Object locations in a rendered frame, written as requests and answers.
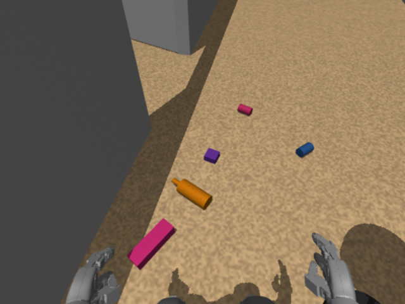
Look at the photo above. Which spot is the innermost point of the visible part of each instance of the right robot hand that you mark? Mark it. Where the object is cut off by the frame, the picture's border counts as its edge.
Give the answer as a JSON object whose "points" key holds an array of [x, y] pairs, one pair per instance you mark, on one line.
{"points": [[335, 272]]}

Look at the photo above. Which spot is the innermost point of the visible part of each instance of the left robot hand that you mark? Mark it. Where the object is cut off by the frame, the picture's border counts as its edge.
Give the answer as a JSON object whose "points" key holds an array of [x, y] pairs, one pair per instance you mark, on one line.
{"points": [[88, 287]]}

